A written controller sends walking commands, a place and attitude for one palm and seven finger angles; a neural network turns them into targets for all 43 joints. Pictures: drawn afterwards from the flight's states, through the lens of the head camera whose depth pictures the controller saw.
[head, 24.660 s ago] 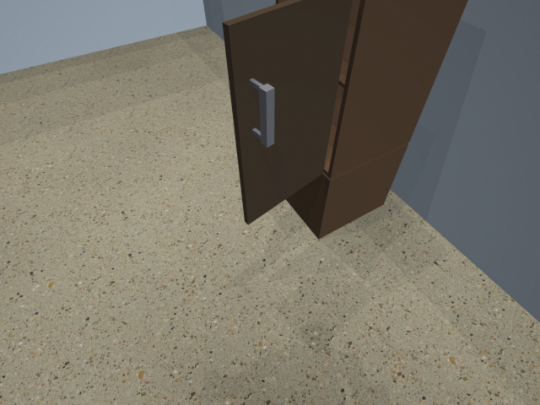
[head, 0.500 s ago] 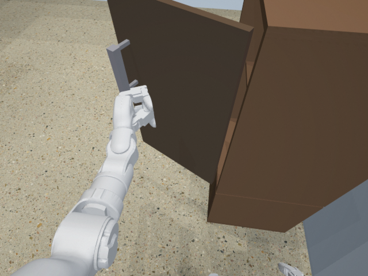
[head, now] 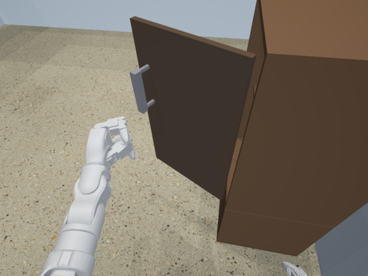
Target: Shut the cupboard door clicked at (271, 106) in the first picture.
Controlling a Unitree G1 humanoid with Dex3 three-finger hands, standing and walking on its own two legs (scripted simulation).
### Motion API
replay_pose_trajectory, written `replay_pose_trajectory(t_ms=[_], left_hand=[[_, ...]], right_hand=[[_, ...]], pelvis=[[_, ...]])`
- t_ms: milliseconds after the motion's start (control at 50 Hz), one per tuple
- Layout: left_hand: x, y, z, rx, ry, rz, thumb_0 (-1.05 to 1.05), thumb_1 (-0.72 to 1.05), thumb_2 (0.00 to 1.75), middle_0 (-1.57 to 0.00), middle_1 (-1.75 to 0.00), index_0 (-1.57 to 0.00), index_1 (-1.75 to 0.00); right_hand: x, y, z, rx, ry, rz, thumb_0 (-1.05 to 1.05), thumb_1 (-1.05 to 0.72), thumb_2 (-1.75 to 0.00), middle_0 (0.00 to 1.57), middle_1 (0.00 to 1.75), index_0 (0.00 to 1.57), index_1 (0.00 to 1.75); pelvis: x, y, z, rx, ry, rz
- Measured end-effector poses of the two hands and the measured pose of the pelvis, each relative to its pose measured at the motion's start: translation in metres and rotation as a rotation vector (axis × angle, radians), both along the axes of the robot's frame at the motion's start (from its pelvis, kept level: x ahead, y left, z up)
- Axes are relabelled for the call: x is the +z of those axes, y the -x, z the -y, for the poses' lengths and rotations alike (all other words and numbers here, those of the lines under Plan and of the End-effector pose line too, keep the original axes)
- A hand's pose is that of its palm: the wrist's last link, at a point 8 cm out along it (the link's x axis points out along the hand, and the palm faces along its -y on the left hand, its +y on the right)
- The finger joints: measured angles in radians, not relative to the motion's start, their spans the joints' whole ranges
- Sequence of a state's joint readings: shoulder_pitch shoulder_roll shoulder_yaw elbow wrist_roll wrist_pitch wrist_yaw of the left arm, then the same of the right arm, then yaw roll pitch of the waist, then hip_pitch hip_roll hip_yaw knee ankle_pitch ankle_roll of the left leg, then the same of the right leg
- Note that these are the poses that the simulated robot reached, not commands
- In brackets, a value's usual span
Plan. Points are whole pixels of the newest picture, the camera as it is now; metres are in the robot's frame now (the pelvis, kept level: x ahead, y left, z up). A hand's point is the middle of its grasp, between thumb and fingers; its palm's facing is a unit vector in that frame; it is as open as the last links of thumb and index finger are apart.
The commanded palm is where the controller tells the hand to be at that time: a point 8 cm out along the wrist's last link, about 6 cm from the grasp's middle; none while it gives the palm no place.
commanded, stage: draw the hand back to the body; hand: left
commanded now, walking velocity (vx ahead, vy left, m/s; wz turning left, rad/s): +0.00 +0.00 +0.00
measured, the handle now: (144, 89) +0.61 +0.14 +0.08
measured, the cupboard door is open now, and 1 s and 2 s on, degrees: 62 62 62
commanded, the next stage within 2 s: step back with the hand held close in 1.16 s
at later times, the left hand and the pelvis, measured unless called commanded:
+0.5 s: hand (57, 182) +0.25 +0.22 +0.15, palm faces +0.29 -0.91 -0.29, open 4.0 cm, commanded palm +0.20 +0.27 +0.17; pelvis +0.01 +0.01 +0.02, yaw +2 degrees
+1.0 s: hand out of the picture +0.18 +0.29 +0.17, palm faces +0.49 -0.78 -0.38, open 7.2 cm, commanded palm +0.14 +0.32 +0.19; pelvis +0.01 +0.02 +0.02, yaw +2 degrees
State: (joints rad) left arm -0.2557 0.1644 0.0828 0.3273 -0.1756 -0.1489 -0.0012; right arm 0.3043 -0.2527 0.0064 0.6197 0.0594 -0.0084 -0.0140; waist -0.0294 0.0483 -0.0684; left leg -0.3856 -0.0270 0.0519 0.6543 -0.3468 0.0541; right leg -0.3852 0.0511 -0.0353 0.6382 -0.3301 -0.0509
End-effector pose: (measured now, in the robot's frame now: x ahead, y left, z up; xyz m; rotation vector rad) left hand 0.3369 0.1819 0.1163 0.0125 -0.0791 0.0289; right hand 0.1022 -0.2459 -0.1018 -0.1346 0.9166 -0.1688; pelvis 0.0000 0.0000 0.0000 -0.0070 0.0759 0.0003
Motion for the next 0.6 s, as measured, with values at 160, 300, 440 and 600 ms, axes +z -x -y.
replay_pose_trajectory(t_ms=[160,300,440,600], left_hand=[[0.021,0.045,-0.021,0.015,-0.099,-0.002,0.01,0.90,0.90,-1.23,-1.42,-1.24,-1.43],[0.029,0.085,-0.043,0.108,-0.197,-0.014,0.01,0.89,0.90,-1.08,-1.26,-1.09,-1.26],[0.043,0.114,-0.073,0.228,-0.261,-0.017,0.01,0.89,0.90,-0.90,-1.06,-0.91,-1.07],[0.057,0.145,-0.102,0.327,-0.337,-0.013,0.01,0.89,0.90,-0.69,-0.82,-0.69,-0.83]], right_hand=[[0.035,-0.067,-0.017,0.082,0.011,0.204,0.01,-0.91,-0.90,0.19,0.30,0.19,0.30],[0.052,-0.097,-0.043,0.154,-0.001,0.249,0.01,-0.91,-0.90,0.19,0.30,0.19,0.30],[0.045,-0.097,-0.059,0.192,-0.024,0.207,0.01,-0.91,-0.90,0.20,0.30,0.20,0.30],[0.032,-0.085,-0.056,0.174,-0.027,0.147,0.01,-0.91,-0.90,0.20,0.30,0.20,0.30]], pelvis=[[0.008,0.003,-0.003,0.017,-0.002,0.066],[0.017,0.000,-0.005,0.028,-0.002,0.116],[0.020,-0.006,-0.008,0.032,0.000,0.138],[0.021,-0.012,-0.012,0.031,0.002,0.141]])
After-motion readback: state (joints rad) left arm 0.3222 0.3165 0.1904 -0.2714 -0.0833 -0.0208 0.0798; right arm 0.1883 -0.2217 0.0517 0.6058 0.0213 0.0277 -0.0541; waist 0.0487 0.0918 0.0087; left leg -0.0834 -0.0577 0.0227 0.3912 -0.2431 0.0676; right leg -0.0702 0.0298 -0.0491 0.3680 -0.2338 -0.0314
